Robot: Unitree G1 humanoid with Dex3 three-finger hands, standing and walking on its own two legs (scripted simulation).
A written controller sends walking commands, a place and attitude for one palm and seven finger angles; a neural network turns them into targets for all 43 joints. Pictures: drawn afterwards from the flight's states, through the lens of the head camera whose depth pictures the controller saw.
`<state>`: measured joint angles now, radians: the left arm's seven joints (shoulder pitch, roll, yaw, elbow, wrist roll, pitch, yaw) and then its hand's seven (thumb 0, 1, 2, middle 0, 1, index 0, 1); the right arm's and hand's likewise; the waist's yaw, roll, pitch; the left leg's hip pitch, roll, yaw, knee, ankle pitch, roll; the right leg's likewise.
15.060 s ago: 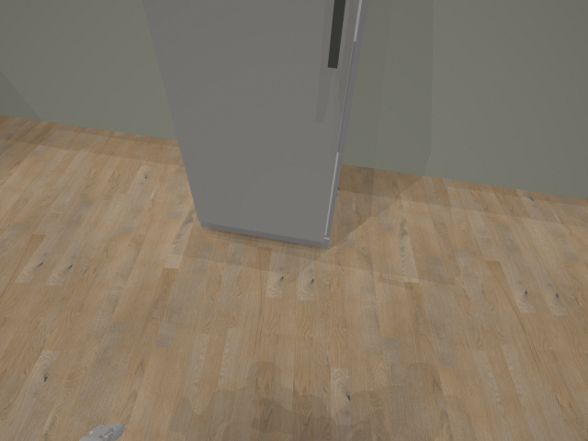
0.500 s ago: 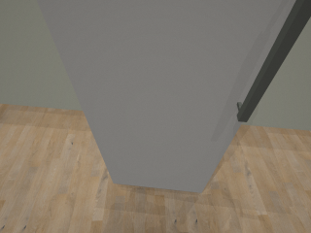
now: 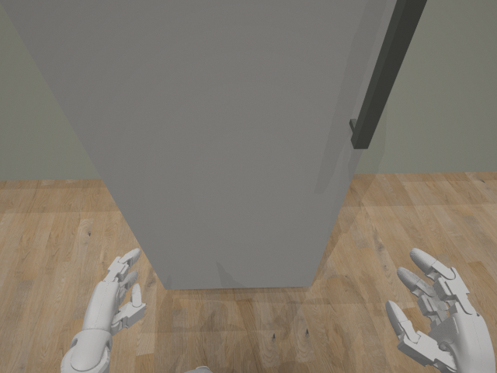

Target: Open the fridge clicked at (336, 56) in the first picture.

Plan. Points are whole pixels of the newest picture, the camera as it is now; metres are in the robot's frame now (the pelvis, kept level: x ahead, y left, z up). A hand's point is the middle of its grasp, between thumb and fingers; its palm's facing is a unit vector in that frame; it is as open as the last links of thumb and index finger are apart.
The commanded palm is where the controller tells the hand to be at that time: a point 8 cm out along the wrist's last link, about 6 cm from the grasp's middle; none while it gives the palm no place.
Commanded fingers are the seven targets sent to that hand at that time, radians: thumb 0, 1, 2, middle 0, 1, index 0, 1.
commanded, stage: raise the hand to about handle height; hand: right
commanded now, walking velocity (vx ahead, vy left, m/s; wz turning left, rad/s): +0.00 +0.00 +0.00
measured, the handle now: (391, 32) +0.48 -0.18 +0.30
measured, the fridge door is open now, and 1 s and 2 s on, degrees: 0 0 0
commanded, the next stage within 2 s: move the hooked fingers beside the handle in 1.60 s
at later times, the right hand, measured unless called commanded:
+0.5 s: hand (454, 237) +0.25 -0.24 +0.16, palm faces +0.04 +1.00 -0.09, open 12.1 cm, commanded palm +0.22 -0.29 +0.18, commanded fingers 0.00 0.29 -0.39 0.28 1.07 0.28 1.07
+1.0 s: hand out of the picture +0.29 -0.29 +0.27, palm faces +0.09 +0.99 -0.12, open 13.9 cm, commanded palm +0.26 -0.33 +0.28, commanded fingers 0.00 0.50 -0.30 0.30 1.20 0.30 1.20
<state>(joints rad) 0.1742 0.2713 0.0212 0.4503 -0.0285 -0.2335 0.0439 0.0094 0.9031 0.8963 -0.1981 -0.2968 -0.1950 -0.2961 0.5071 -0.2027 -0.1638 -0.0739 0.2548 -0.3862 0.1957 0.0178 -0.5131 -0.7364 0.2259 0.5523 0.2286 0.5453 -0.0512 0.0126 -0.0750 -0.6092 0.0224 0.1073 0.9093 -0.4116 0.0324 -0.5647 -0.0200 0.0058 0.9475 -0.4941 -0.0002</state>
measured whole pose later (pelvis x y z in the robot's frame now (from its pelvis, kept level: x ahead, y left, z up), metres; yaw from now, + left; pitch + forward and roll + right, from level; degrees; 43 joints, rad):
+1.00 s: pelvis +0.02 -0.01 +0.05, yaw +0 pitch -3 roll +1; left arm 0.18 0.25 -0.11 0.62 -0.09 -0.22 0.10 0.01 0.90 0.90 -0.20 -0.30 -0.20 -0.30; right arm -0.15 -0.48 -0.48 -0.03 0.34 0.29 0.41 -0.01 0.49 -0.31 0.30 1.20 0.30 1.19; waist -0.08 -0.07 -0.02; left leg -0.17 0.02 0.09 0.47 -0.24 0.01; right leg -0.12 0.00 -0.01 0.49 -0.32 -0.02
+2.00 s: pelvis +0.01 +0.00 +0.05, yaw +0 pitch -3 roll +0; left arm 0.18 0.28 -0.10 0.63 -0.10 -0.20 0.10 0.01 0.90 0.90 -0.20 -0.30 -0.20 -0.30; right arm -0.32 -0.51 -0.46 0.14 0.30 0.34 0.40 -0.01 0.50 -0.30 0.30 1.20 0.30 1.20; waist -0.05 -0.08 -0.03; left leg -0.20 0.02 0.09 0.49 -0.24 0.02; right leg -0.14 0.00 -0.01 0.49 -0.30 -0.01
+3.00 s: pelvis +0.03 -0.01 +0.05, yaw +1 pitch +0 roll +0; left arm 0.21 0.28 -0.08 0.63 -0.10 -0.14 0.10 0.01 0.90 0.90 -0.20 -0.30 -0.20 -0.30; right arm -0.52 -0.47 -0.38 0.37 0.24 0.29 0.31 -0.01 0.50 -0.30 0.30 1.20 0.30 1.20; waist -0.01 -0.06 -0.04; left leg -0.22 0.02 0.07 0.46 -0.23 0.01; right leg -0.16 0.00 -0.03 0.46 -0.30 -0.01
